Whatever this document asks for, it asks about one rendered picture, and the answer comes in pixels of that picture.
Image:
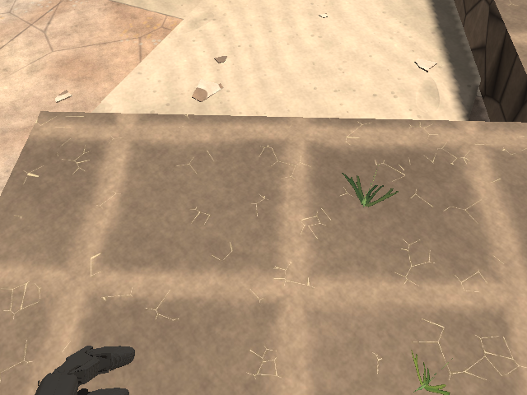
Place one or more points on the left robot hand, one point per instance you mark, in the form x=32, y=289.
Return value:
x=82, y=366

